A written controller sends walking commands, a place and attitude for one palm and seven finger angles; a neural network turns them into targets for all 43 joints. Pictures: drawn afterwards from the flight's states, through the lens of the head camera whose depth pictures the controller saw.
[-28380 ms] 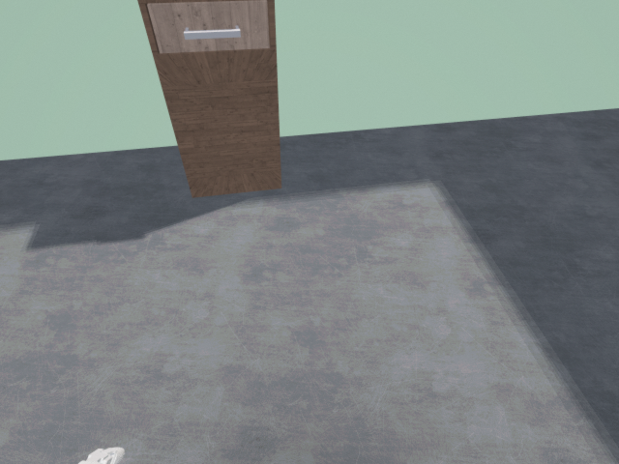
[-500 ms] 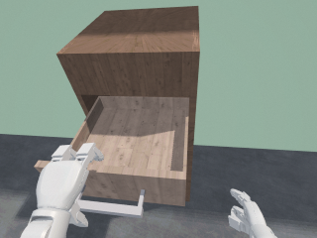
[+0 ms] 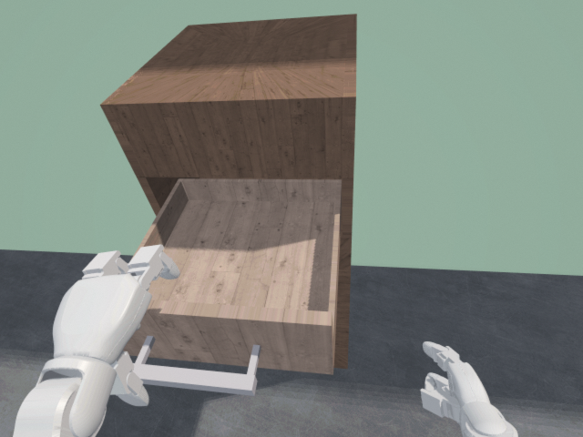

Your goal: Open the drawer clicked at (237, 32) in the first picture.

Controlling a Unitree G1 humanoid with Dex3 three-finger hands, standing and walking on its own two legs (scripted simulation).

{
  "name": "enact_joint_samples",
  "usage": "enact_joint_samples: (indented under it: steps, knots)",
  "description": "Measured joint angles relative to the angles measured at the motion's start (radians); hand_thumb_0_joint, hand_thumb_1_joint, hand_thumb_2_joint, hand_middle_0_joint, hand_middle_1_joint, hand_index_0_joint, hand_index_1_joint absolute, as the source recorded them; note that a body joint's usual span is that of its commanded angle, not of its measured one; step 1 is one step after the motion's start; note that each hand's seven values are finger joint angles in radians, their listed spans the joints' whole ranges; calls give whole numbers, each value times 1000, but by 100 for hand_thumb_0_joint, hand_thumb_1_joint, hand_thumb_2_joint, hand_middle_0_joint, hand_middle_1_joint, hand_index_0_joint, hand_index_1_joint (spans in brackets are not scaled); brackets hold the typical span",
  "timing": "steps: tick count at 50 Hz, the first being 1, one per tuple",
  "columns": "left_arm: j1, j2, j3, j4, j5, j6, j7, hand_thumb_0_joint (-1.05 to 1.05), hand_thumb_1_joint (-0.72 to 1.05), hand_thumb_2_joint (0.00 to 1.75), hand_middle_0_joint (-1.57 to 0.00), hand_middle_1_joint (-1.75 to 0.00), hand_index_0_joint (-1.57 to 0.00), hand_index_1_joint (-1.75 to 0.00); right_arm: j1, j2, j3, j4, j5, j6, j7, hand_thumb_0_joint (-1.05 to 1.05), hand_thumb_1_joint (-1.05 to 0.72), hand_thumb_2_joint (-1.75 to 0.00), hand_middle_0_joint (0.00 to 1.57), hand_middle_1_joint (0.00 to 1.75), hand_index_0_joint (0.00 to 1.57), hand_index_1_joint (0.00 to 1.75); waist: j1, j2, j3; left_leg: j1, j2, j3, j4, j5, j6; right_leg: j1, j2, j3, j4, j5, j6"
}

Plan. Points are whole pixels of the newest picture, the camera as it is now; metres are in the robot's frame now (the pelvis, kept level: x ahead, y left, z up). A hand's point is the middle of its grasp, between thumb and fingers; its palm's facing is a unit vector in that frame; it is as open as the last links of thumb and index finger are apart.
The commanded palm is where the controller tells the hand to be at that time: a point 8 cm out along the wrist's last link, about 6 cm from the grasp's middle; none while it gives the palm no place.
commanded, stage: draw the hand back to the body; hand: left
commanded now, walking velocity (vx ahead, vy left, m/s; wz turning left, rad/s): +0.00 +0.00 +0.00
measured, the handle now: (195, 363) +0.21 +0.19 -0.01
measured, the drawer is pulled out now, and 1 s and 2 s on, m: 0.30 0.30 0.30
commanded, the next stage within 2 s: step back with the hand held close in 1.54 s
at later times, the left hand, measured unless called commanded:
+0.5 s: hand (112, 333) +0.18 +0.25 +0.12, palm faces +0.08 -0.09 -0.99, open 13.8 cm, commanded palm +0.14 +0.25 +0.18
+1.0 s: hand (117, 291) +0.21 +0.24 +0.16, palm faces +0.37 -0.84 -0.39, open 11.6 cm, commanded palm +0.15 +0.28 +0.18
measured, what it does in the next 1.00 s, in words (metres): stands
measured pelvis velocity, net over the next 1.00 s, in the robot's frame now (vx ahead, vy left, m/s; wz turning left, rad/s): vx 0.03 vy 0.01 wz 0.03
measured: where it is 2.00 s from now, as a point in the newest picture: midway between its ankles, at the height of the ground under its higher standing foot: outside the picture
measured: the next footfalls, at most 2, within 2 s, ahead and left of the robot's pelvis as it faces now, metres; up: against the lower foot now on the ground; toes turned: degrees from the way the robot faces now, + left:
none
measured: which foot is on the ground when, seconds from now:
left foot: down 0.00-1.00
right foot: down 0.00-1.00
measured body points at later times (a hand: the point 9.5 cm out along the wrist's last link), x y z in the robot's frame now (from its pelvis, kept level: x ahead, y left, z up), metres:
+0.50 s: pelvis +0.00 +0.00 +0.00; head +0.00 -0.04 +0.45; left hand +0.17 +0.25 +0.17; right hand +0.24 -0.20 -0.09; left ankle -0.01 +0.11 -0.74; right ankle +0.01 -0.10 -0.74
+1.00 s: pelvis +0.03 +0.01 +0.00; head +0.02 -0.01 +0.45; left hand +0.18 +0.28 +0.18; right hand +0.23 -0.19 -0.08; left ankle -0.01 +0.11 -0.74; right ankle +0.01 -0.10 -0.74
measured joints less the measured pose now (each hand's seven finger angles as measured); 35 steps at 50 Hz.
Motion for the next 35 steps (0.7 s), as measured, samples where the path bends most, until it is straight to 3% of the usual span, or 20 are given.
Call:
enact_joint_samples:
  steps: [10, 18, 28, 30, 31, 33, 35]
  knots:
    - [54, 27, 59, -16, -26, -60, 16, 0, -49, 30, -32, -121, -32, -120, 26, 3, 0, 4, -1, -22, -10, 1, -91, -90, 19, 30, 20, 30, -16, 2, -10, -3, 8, 4, -2, -2, -6, -5, 8, 4, -4, 2, -5]
    - [80, 44, 118, 9, -60, -66, 11, 0, -49, 30, -32, -121, -32, -120, 41, -13, -15, 10, -1, -33, -26, 1, -91, -90, 19, 30, 20, 30, -12, -2, -3, -19, 4, -6, 7, -3, -4, -14, 4, -6, -1, -1, -3]
    - [113, 73, 149, -8, -61, -135, 21, 0, -49, 30, -32, -121, -32, -120, 48, -8, -18, 2, -9, -54, -43, 1, -91, -90, 19, 30, 20, 30, -9, -16, -10, -34, -2, -6, 21, -15, 5, -23, -2, -6, 2, -7, 6]
    - [119, 14, 202, -11, -402, -180, 27, 0, -49, 30, -32, -120, -32, -120, 45, 8, -24, -4, -9, -94, -54, 1, -91, -90, 19, 30, 20, 30, -30, -20, 16, -21, -5, -12, 24, -18, 8, -6, -5, -12, 2, -11, 8]
    - [124, -26, 221, -8, -531, -204, 35, 0, -48, 30, -32, -120, -32, -120, 49, 20, -23, -8, -10, -125, -63, 1, -91, -90, 19, 30, 20, 30, -39, -25, 27, -13, -7, -13, 24, -20, 9, 1, -7, -13, 3, -14, 8]
    - [138, -95, 244, -7, -716, -237, 45, 0, -46, 31, -32, -119, -32, -118, 65, 44, -17, -15, -12, -177, -81, 1, -91, -90, 19, 30, 20, 30, -54, -41, 37, 0, -9, -14, 19, -22, 9, 13, -9, -14, 2, -19, 9]
    - [146, -135, 250, -18, -817, -258, 55, 0, -43, 32, -32, -116, -32, -116, 93, 66, -10, -14, -18, -218, -94, 1, -91, -90, 20, 30, 20, 30, -60, -62, 33, 11, -10, -19, 12, -24, 8, 25, -11, -18, -3, -24, 10]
